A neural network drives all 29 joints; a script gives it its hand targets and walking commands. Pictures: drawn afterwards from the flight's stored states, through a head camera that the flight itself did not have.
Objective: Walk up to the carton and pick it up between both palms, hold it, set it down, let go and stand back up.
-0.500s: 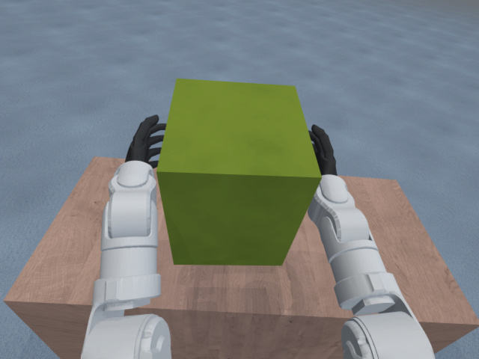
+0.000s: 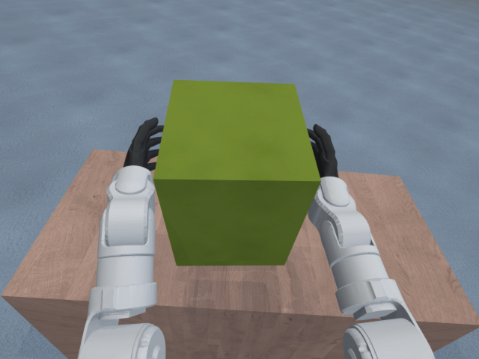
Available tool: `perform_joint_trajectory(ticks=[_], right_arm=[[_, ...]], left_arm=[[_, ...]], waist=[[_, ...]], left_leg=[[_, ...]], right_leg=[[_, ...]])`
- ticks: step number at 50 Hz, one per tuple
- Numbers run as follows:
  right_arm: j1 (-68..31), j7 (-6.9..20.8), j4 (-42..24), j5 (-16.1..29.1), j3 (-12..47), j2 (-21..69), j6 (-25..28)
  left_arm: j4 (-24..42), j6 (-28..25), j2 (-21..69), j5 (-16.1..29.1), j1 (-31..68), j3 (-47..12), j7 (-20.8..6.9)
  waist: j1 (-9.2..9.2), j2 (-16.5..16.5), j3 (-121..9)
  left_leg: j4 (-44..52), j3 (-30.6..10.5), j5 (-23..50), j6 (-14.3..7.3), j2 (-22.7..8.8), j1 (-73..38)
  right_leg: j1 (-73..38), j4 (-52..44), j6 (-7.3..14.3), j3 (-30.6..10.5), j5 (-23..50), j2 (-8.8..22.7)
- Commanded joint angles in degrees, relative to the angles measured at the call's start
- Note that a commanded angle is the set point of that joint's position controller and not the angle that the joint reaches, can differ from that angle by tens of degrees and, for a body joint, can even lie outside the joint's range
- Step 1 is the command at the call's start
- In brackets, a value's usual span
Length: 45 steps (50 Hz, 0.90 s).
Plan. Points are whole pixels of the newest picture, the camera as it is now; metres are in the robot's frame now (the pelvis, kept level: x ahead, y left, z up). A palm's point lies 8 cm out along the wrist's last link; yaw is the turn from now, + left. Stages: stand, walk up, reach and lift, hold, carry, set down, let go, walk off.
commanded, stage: hold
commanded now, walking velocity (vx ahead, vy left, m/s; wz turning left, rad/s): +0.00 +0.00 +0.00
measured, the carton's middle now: (232, 179) +0.39 +0.00 +0.12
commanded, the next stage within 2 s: set down in 0.80 s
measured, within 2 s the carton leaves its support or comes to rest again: neither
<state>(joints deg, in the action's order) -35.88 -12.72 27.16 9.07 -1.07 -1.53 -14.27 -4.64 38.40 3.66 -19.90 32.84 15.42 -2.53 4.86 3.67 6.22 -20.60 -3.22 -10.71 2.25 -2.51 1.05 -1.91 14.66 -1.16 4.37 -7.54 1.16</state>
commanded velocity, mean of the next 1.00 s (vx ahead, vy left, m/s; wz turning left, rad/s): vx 0.00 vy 0.00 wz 0.00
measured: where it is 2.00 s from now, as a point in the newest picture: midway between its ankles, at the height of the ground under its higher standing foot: outside the picture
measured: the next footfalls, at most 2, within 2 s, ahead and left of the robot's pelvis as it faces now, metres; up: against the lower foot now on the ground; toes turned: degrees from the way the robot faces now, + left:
none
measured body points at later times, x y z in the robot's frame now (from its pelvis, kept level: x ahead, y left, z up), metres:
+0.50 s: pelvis +0.00 +0.00 +0.00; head -0.03 +0.03 +0.45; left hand +0.38 +0.15 +0.18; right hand +0.38 -0.15 +0.18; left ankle +0.02 +0.14 -0.75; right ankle +0.02 -0.13 -0.75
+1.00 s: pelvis +0.00 +0.00 +0.00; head -0.04 +0.03 +0.45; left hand +0.37 +0.14 +0.19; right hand +0.37 -0.15 +0.19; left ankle +0.02 +0.14 -0.75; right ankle +0.02 -0.13 -0.75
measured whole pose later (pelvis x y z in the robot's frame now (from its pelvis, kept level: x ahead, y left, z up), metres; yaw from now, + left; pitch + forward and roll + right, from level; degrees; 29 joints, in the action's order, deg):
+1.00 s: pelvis +0.00 +0.00 +0.00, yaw +0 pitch -10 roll -1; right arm -34.6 -13.0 26.1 8.2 -1.0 -1.4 -12.8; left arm -4.8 35.9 4.4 -19.8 31.9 15.7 -2.6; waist 5.3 3.7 3.9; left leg -20.3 -2.9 -10.9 1.8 -2.1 -0.5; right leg -3.0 15.0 -1.6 4.1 -7.9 1.6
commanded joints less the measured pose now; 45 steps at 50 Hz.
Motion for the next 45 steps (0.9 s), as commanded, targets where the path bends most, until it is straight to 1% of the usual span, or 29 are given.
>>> perform_joint_trajectory(ticks=[1,3,4,5,6,10,13,14,16,18,20,22,23,24,25,27,28,29,31,35,36,37,38,39,40,41,42,44,45], right_arm=[[-40.7,5.5,-19.6,3.8,23.4,31.6,4.0],[-39.1,5.6,-17.8,3.6,22.7,31.4,3.5],[-36.9,5.7,-14.4,3.3,21.7,29.8,2.6],[-36.2,5.9,-13.2,3.0,21.3,30.3,2.3],[-37.2,5.9,-15.6,3.6,21.7,30.6,2.7],[-40.0,5.6,-16.9,4.3,22.0,30.2,2.6],[-42.0,5.4,-20.4,5.6,23.2,31.3,3.4],[-41.0,5.3,-19.1,5.4,23.4,30.9,3.2],[-42.0,5.5,-20.1,4.7,23.4,32.1,3.4],[-43.6,5.8,-20.4,3.6,22.2,32.2,3.8],[-41.9,6.2,-19.1,3.2,21.5,32.3,3.9],[-41.0,6.3,-17.7,2.7,20.9,31.8,3.6],[-40.5,6.3,-16.3,2.4,20.4,31.1,3.3],[-38.9,6.4,-14.8,2.0,19.6,30.1,3.0],[-39.7,6.3,-14.8,1.8,19.4,30.0,3.0],[-39.1,6.3,-13.1,1.6,18.7,30.0,2.7],[-39.1,6.3,-13.3,2.0,18.9,29.5,2.7],[-40.7,6.2,-16.2,2.9,19.7,30.5,3.5],[-41.7,5.9,-17.5,3.5,21.2,30.7,3.7],[-42.4,6.3,-15.9,2.6,20.5,31.7,3.8],[-41.3,6.5,-15.1,2.5,20.2,32.0,3.9],[-41.6,6.6,-14.3,2.3,20.2,32.0,3.9],[-42.1,6.6,-14.7,2.3,20.2,31.9,4.0],[-43.2,6.7,-16.6,2.6,20.2,31.8,4.6],[-42.9,6.7,-16.9,2.7,20.1,31.6,4.8],[-40.5,6.6,-19.9,3.8,22.9,33.9,5.3],[-41.0,6.4,-21.3,4.6,24.0,33.4,5.5],[-40.6,5.9,-23.2,5.0,25.2,33.4,5.7],[-40.1,5.8,-20.5,3.8,24.0,32.2,5.2]], left_arm=[[4.5,-4.2,29.3,9.6,32.8,-29.4,-7.3],[5.3,-4.0,28.7,8.9,32.6,-27.9,-7.6],[2.7,-3.1,27.6,7.1,30.0,-26.0,-7.9],[2.9,-2.6,27.5,6.6,29.8,-25.0,-8.4],[3.9,-2.3,27.9,7.1,29.6,-25.6,-8.8],[2.0,-1.5,28.1,6.3,30.2,-24.4,-9.4],[6.2,-2.3,29.0,8.4,32.9,-26.7,-9.0],[5.2,-2.1,28.7,7.8,31.9,-26.5,-8.9],[6.2,-2.8,29.1,8.9,34.0,-27.1,-8.7],[5.1,-3.4,29.5,9.9,35.9,-28.8,-8.4],[7.7,-4.6,30.1,10.8,38.1,-30.8,-7.7],[5.4,-4.3,30.0,10.0,36.1,-30.0,-7.5],[3.8,-3.7,29.7,9.0,34.2,-27.9,-7.8],[2.6,-3.0,29.5,8.1,32.9,-27.2,-8.1],[0.0,-2.3,28.8,7.2,31.2,-24.8,-8.7],[-0.7,-1.5,28.2,6.0,30.3,-23.2,-9.4],[-0.2,-1.2,28.3,6.0,30.1,-23.3,-9.6],[4.0,-1.9,29.0,7.7,32.8,-25.4,-9.5],[2.7,-2.2,28.8,7.7,32.1,-25.0,-9.2],[2.0,-3.0,28.4,7.6,34.1,-24.8,-9.0],[3.4,-3.1,29.3,7.7,34.4,-25.4,-8.8],[2.9,-3.2,28.9,7.7,35.1,-25.5,-8.7],[2.5,-3.2,29.1,7.6,34.9,-25.3,-8.7],[3.7,-3.5,29.7,8.5,35.9,-27.2,-8.4],[4.4,-3.9,29.7,9.1,36.5,-27.6,-8.1],[8.2,-4.7,31.8,9.9,35.6,-30.1,-7.8],[8.7,-5.2,32.2,10.5,35.3,-31.7,-7.9],[9.6,-5.7,32.4,10.5,34.4,-33.0,-7.6],[5.9,-5.5,30.8,9.2,33.4,-30.9,-7.8]], waist=[[1.02,-5.5,-28.9],[0.52,-4.3,-27.8],[0.47,-4.8,-22.9],[0.22,-3.6,-20.8],[0.18,-3.7,-21.8],[-0.58,-4.1,-20.2],[-0.35,-4.2,-25.1],[-0.52,-4.7,-23.2],[-0.41,-3.7,-25.4],[0.5,-4.4,-26.5],[1.59,-6.3,-29.4],[1.76,-6.1,-27.2],[1.12,-5.1,-24.6],[1.27,-6.1,-23.2],[0.05,-4.2,-21.3],[-0.3,-3.7,-18.9],[-0.28,-4.4,-19.3],[0.18,-4.5,-23.8],[-0.21,-4.0,-24.5],[-0.48,-3.0,-23.1],[-0.27,-4.5,-23.0],[-0.25,-4.5,-22.3],[-0.41,-4.0,-23.2],[-0.15,-5.6,-25.7],[0.65,-5.6,-27.0],[1.85,-6.5,-32.7],[2.59,-6.5,-34.1],[2.7,-6.6,-34.6],[2.31,-5.8,-29.9]], left_leg=[[0.2,4.6,19.6,0.8,5.6,-6.1],[1.2,4.9,17.5,0.5,5.4,-5.1],[2.5,5.0,15.3,0.4,5.3,-4.3],[3.2,5.3,14.4,0.0,5.4,-3.8],[3.0,5.2,16.2,0.2,5.3,-4.0],[2.5,5.6,18.0,0.5,5.5,-4.2],[1.1,5.4,21.0,0.7,5.5,-5.8],[1.2,5.5,21.1,0.8,5.4,-6.0],[1.4,5.7,18.7,0.3,5.5,-5.3],[1.7,5.6,16.0,0.2,5.3,-4.5],[1.2,5.3,17.3,0.9,5.2,-6.3],[1.3,5.2,16.4,0.8,5.2,-6.0],[2.2,5.3,14.6,0.4,5.2,-4.9],[2.8,5.5,14.0,0.8,5.1,-4.4],[3.4,5.8,12.2,-0.1,5.3,-3.1],[4.8,6.1,10.5,-0.4,5.3,-1.9],[4.3,6.0,12.1,0.1,5.2,-2.4],[3.1,5.8,15.8,0.6,5.4,-4.0],[1.7,5.5,18.6,0.7,5.5,-4.8],[3.4,5.9,12.7,-0.7,5.6,-3.0],[3.4,5.8,14.3,-0.1,5.3,-3.4],[3.2,5.8,14.5,0.1,5.3,-3.7],[3.1,5.9,14.6,0.0,5.3,-4.0],[2.4,5.6,15.5,0.5,5.1,-4.7],[1.7,5.5,16.2,0.6,5.2,-5.6],[0.2,5.7,22.3,0.6,5.4,-9.3],[-0.8,5.2,25.3,1.2,5.7,-10.2],[-1.4,4.8,26.4,1.6,6.0,-9.8],[-0.1,5.2,22.0,1.1,6.2,-8.3]], right_leg=[[-7.5,1.0,-1.1,1.9,13.9,-4.3],[-7.9,1.0,-1.1,1.9,12.5,-4.3],[-7.4,0.1,-0.6,1.7,9.6,-4.0],[-7.7,-0.1,-0.8,1.9,9.2,-4.0],[-8.8,0.0,-0.7,1.9,10.8,-4.3],[-8.9,-0.4,-0.7,2.1,10.8,-4.4],[-8.5,0.1,-0.7,2.2,12.9,-4.6],[-8.2,0.0,-0.6,2.1,12.6,-4.6],[-7.7,0.1,-0.9,1.9,11.5,-4.5],[-5.9,-0.1,-0.7,2.0,8.0,-4.5],[-5.5,0.1,-0.3,2.2,7.9,-4.5],[-5.3,-0.1,-0.3,1.9,8.4,-4.3],[-5.7,-0.4,-0.3,2.1,7.0,-4.3],[-6.0,-0.3,-0.1,2.0,6.5,-4.3],[-6.6,-0.8,-0.3,2.2,5.9,-4.1],[-7.4,-1.0,-0.6,2.1,5.3,-3.9],[-7.8,-0.8,-0.2,2.0,6.2,-4.1],[-8.5,-0.2,-0.6,2.5,8.6,-4.4],[-8.5,-0.3,-0.7,2.4,10.8,-4.5],[-6.8,-0.7,-0.8,2.2,6.3,-4.1],[-6.8,-0.4,-0.4,2.4,6.7,-4.3],[-6.2,-0.5,-0.5,2.4,6.2,-4.2],[-6.2,-0.6,-0.5,2.4,5.9,-4.3],[-5.9,-0.2,-0.2,2.5,5.9,-4.5],[-5.7,-0.3,-0.2,2.4,6.4,-4.4],[-9.3,0.9,-1.3,2.7,15.3,-4.8],[-10.4,1.5,-1.8,2.7,19.7,-5.0],[-11.0,1.8,-2.1,2.8,22.1,-5.0],[-9.9,1.1,-2.2,2.6,18.3,-4.7]])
